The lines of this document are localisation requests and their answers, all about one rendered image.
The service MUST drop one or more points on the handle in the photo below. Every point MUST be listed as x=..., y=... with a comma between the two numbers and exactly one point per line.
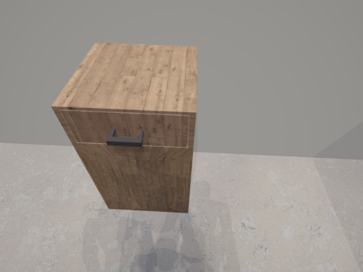
x=124, y=141

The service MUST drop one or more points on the drawer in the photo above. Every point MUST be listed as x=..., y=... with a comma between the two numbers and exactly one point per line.
x=159, y=129

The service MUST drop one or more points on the cabinet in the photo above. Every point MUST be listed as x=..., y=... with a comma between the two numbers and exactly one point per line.
x=142, y=79

